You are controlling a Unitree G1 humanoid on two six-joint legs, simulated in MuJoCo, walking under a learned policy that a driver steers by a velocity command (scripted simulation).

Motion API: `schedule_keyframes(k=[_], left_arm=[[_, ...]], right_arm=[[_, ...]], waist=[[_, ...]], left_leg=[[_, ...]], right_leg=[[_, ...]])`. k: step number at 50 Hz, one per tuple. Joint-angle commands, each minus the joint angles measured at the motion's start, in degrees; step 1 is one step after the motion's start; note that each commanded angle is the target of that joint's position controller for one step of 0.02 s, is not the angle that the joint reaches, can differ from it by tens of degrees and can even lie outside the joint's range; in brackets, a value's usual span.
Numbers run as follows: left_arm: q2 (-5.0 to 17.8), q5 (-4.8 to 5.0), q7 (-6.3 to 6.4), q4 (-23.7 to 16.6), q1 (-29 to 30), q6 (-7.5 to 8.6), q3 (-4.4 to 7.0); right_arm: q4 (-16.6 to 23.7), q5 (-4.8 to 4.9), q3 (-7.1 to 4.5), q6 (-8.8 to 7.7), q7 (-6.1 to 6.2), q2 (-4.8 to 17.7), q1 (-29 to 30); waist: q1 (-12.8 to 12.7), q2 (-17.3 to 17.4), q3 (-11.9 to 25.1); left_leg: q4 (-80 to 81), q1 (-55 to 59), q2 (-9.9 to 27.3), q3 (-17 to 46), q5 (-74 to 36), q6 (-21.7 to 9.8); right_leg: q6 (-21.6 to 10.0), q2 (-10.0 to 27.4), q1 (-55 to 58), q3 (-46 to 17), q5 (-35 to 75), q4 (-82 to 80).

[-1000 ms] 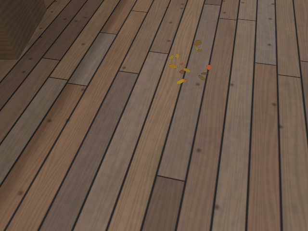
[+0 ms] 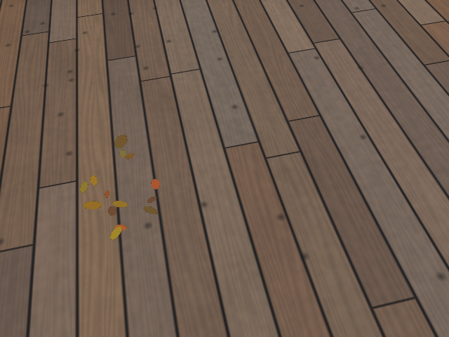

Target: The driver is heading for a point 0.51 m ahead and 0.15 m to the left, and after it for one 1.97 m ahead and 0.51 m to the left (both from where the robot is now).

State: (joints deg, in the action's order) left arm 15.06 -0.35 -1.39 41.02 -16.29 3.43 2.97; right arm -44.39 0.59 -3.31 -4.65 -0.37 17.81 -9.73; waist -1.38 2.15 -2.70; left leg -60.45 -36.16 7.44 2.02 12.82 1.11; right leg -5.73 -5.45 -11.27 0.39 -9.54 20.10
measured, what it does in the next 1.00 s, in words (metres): walks ahead, turning left: left foot, then right foot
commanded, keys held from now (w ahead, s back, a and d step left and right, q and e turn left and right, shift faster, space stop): w+q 0.76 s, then w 0.14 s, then w+e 0.10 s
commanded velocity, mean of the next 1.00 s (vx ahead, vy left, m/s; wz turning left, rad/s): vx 0.50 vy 0.00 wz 0.39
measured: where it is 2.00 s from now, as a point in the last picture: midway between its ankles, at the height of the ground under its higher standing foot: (173, 164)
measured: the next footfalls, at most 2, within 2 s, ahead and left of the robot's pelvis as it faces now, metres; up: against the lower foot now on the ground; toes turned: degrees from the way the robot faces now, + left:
left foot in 0.32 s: +0.36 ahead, +0.16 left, +0.00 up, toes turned +11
right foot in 0.78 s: +0.68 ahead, +0.04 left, +0.00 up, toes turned +29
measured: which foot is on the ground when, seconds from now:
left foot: up 0.00-0.30, down 0.32-0.80, up 0.82-1.00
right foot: down 0.00-0.32, up 0.34-0.76, down 0.78-1.00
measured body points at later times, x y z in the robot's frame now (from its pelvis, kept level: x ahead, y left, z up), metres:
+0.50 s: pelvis +0.30 +0.08 -0.01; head +0.33 +0.09 +0.44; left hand +0.36 +0.37 -0.11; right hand +0.47 -0.17 -0.11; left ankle +0.32 +0.15 -0.74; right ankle +0.29 -0.08 -0.66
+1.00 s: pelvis +0.59 +0.10 +0.00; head +0.61 +0.10 +0.45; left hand +0.52 +0.38 -0.11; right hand +0.84 -0.07 -0.11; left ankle +0.52 +0.23 -0.67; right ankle +0.65 +0.02 -0.74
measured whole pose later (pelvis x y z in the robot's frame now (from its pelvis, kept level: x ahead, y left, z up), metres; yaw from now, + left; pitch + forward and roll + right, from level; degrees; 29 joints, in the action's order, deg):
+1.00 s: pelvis +0.59 +0.10 +0.00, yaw +28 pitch +1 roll +0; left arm 14.9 0.0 -1.1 44.6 -18.0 5.4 2.8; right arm -39.5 0.3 -3.1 -2.7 0.1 17.3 -13.7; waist -2.4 2.5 -0.6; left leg -60.2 -30.1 1.8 2.8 19.3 -0.7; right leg -2.3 -2.5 -13.2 -0.7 -10.4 22.1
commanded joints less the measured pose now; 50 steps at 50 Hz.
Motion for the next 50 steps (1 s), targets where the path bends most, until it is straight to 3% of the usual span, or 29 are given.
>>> schedule_keyframes(k=[1,4,6,11,14,15,16,17,18,19,20,21,22,23,26,28,31,33,36,38,39,40,41,42,43,44,46,48,50], left_arm=[[8.50,-0.24,0.77,-2.41,1.25,1.84,2.11],[8.64,-0.39,1.17,-1.06,0.90,2.06,1.91],[9.26,-0.34,1.34,0.30,-0.41,2.15,2.04],[9.60,0.28,1.71,3.44,-3.13,0.62,2.44],[11.63,0.49,2.78,3.19,-1.58,-0.77,3.01],[12.27,0.42,3.25,2.92,-1.05,-1.31,3.11],[12.26,0.54,3.68,2.55,0.05,-1.67,2.93],[10.53,-0.38,4.01,1.27,-0.73,-1.11,1.99],[2.57,-1.59,2.34,-0.19,-7.72,0.57,-0.49],[7.63,0.26,1.19,-0.14,-1.85,2.76,0.26],[9.67,2.32,0.51,-2.43,3.71,4.13,0.75],[9.00,1.87,0.66,-3.11,5.89,4.89,0.46],[9.22,0.46,0.99,-3.10,6.68,4.93,0.87],[9.30,-0.08,1.06,-3.22,5.53,4.42,1.17],[7.46,-0.60,1.44,-3.28,3.44,2.64,0.89],[5.86,-0.78,1.69,-4.52,7.29,2.20,0.20],[4.55,-0.39,1.34,-5.77,13.73,2.61,-0.38],[5.33,0.39,0.97,-6.60,16.41,2.96,-0.10],[7.79,0.84,0.49,-6.86,16.29,3.58,0.98],[9.06,0.89,0.54,-5.68,11.44,4.09,1.92],[10.52,0.27,0.82,-4.50,5.93,4.37,2.70],[13.26,-0.73,1.18,-3.76,-2.12,4.48,3.35],[18.23,-0.98,0.72,-0.74,-6.95,3.62,4.71],[12.75,0.56,0.28,-1.14,-6.52,3.49,3.73],[9.38,0.65,0.42,-1.57,-3.83,3.28,2.75],[8.50,-0.04,0.40,-1.88,-0.95,2.95,2.21],[6.79,-0.54,0.46,-1.05,1.05,2.78,1.36],[6.19,0.21,0.33,-0.29,0.64,2.81,1.10],[8.14,1.07,0.48,0.34,-0.09,2.62,1.59]], right_arm=[[1.96,-0.04,-0.84,0.64,0.13,3.56,-1.11],[2.48,0.46,-0.46,0.12,-0.62,2.66,2.55],[3.47,0.78,-0.10,-0.08,-1.17,1.98,5.65],[6.52,0.66,0.35,-0.38,-3.12,1.41,10.27],[7.35,0.32,-0.50,-0.10,-3.80,3.25,6.96],[6.65,0.24,-1.46,0.17,-3.64,5.09,2.25],[4.99,0.32,-2.94,0.27,-3.09,7.83,-6.02],[3.83,0.24,-4.38,0.81,-2.05,12.49,-14.96],[3.89,0.89,-4.74,0.46,-2.03,15.05,-14.83],[4.17,0.99,-3.45,0.50,-1.78,9.85,-16.38],[4.60,0.56,-2.97,0.49,-1.41,8.26,-13.79],[5.47,0.47,-2.82,0.51,-1.26,7.88,-10.15],[6.31,0.34,-2.42,0.59,-1.16,6.64,-6.97],[7.22,-0.42,-1.99,0.60,-0.92,5.81,-5.40],[7.80,-0.03,-2.21,0.66,-0.25,6.50,-4.03],[7.44,0.22,-2.76,0.83,0.46,8.24,-4.83],[6.48,0.66,-3.00,1.61,1.13,8.74,-7.40],[5.59,0.89,-3.06,2.09,1.25,8.80,-9.68],[5.28,1.07,-3.02,2.55,1.49,8.12,-10.47],[5.81,0.78,-2.95,2.77,1.45,7.42,-8.97],[6.06,0.36,-2.16,2.61,1.29,5.21,-8.97],[6.70,-0.64,-0.75,2.39,1.09,1.49,-10.42],[7.64,1.21,0.30,1.70,0.90,-1.67,-19.75],[5.72,1.84,-0.60,1.58,1.12,4.28,-18.67],[6.57,1.42,-1.44,1.69,1.10,7.32,-11.46],[7.58,0.59,-1.41,1.74,1.26,6.95,-7.21],[8.84,-0.17,-1.33,1.22,0.77,5.10,-4.47],[8.77,-0.26,-0.85,0.93,0.39,3.00,-5.25],[9.72,-0.83,-0.17,0.58,0.27,1.54,-2.54]], waist=[[0.93,-4.44,2.35],[-0.86,-4.81,0.66],[-2.37,-4.54,-0.85],[-3.86,-3.79,-2.60],[-0.79,-6.80,1.76],[1.93,-7.84,5.12],[6.69,-6.74,9.52],[10.08,-0.22,16.21],[3.71,12.86,21.95],[8.38,6.34,23.97],[8.71,3.72,15.68],[6.61,-2.15,10.49],[4.47,-3.97,6.60],[2.47,-2.35,5.77],[0.34,-0.38,4.01],[1.35,0.25,2.71],[4.43,1.78,2.92],[5.60,2.47,3.29],[4.56,3.77,3.69],[1.38,4.96,4.49],[-1.31,4.23,8.08],[-3.98,-2.30,15.92],[0.00,-22.37,21.28],[-2.03,-15.91,17.46],[-3.63,-10.15,9.96],[-2.98,-6.13,6.39],[-0.73,-7.37,2.63],[0.59,-8.78,3.10],[0.41,-8.16,2.58]], left_leg=[[5.88,-2.98,1.58,1.12,-9.90,0.87],[16.55,-1.41,-0.37,0.38,-20.61,0.06],[21.46,-1.02,-1.68,-0.13,-23.44,-0.58],[27.83,-6.35,-3.82,-1.46,-17.01,-3.17],[27.61,0.38,-8.17,-6.40,-7.17,-6.07],[27.16,6.74,-10.28,-7.74,-4.74,-7.37],[30.32,19.28,-11.87,-7.34,-7.84,-9.43],[30.65,37.70,-2.84,6.72,-10.45,-13.59],[34.78,57.76,10.25,37.91,-0.35,-24.82],[40.49,60.38,10.18,42.49,5.42,-23.76],[42.22,54.22,8.74,34.22,3.37,-21.08],[43.11,45.60,6.67,28.75,-1.62,-19.61],[44.28,38.12,4.79,24.76,-7.93,-18.97],[45.64,33.18,3.52,22.59,-12.60,-19.12],[47.79,24.77,1.39,17.40,-19.13,-19.28],[48.16,20.56,-1.05,13.63,-19.58,-17.78],[46.53,18.05,-4.18,11.26,-14.40,-14.34],[45.04,19.74,-3.33,13.80,-10.62,-13.36],[40.00,25.48,-0.88,19.69,-6.55,-11.93],[35.31,26.16,-0.99,21.60,-7.47,-10.40],[28.75,25.14,-3.38,19.17,-9.71,-8.70],[13.29,19.50,-6.98,14.17,-1.51,-6.67],[-5.22,-0.42,-14.41,7.19,20.61,-2.96],[-12.15,-7.41,-10.25,9.22,19.47,-2.41],[-13.47,-8.98,-8.48,8.46,14.08,-2.43],[-12.15,-7.47,-6.79,6.51,10.41,-2.36],[-6.26,-4.12,-3.95,5.40,6.29,-2.46],[-0.95,-1.54,-3.29,3.04,6.00,-2.01],[6.66,-1.25,-3.15,1.35,5.03,-1.01]], right_leg=[[-8.17,15.74,2.55,-8.05,17.30,-11.30],[-5.24,14.14,3.23,-2.41,14.26,-12.87],[-4.51,15.22,5.07,-0.70,13.09,-14.06],[-3.87,19.10,17.82,2.00,22.32,-9.67],[-1.96,19.46,21.56,4.26,49.49,0.49],[-1.08,18.90,21.19,5.16,57.98,7.70],[0.69,17.12,16.13,6.99,57.60,19.29],[2.84,14.36,2.12,7.54,38.75,37.09],[6.53,1.00,-23.88,1.69,-20.17,55.89],[5.40,2.49,-30.63,-7.64,-22.69,60.61],[4.37,5.49,-34.34,-7.63,-17.45,58.63],[4.11,7.85,-33.07,-6.79,-13.35,53.54],[4.85,9.23,-30.52,-6.10,-11.36,48.63],[5.53,10.15,-26.78,-6.34,-10.08,46.79],[8.63,10.77,-23.69,-4.38,-8.50,38.59],[10.22,9.79,-22.15,-3.01,-1.44,30.04],[10.75,6.69,-16.44,-2.31,12.22,16.72],[10.57,5.36,-14.59,-3.08,14.79,12.49],[8.79,5.49,-13.41,-5.61,10.58,8.43],[6.35,5.62,-7.40,-4.85,7.15,6.20],[4.27,7.56,0.80,-5.24,6.69,5.51],[0.65,17.03,14.34,-14.63,2.68,5.98],[-9.84,28.60,30.27,-42.57,-10.52,0.12],[-9.37,28.55,28.19,-48.14,-25.41,-3.55],[-6.83,25.71,21.59,-38.89,-23.43,-4.15],[-5.48,23.05,15.28,-31.56,-15.69,-4.42],[-5.44,19.02,7.27,-23.37,-3.63,-6.39],[-6.54,17.13,5.26,-20.28,2.98,-7.77],[-8.03,17.11,4.02,-18.43,7.65,-9.07]])
Over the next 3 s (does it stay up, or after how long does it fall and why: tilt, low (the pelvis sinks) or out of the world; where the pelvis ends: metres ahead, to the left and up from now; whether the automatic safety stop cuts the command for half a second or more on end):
stays up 1.65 0.37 0.00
